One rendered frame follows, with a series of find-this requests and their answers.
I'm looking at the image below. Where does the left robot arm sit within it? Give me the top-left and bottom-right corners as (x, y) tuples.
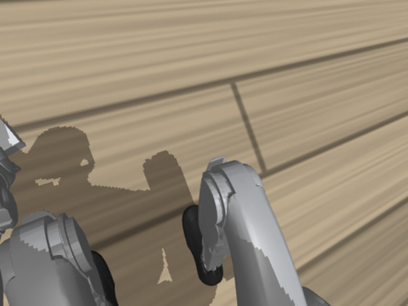
(0, 147), (18, 306)

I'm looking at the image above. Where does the right robot foot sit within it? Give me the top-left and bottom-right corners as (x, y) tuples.
(182, 205), (223, 286)

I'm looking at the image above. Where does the right robot hand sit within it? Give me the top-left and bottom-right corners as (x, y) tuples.
(302, 287), (331, 306)

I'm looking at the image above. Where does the left robot foot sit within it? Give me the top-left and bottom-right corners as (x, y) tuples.
(91, 251), (119, 306)

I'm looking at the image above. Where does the left robot hand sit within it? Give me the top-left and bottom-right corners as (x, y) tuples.
(11, 162), (21, 173)

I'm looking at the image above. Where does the small box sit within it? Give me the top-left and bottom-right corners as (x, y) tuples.
(0, 119), (27, 156)

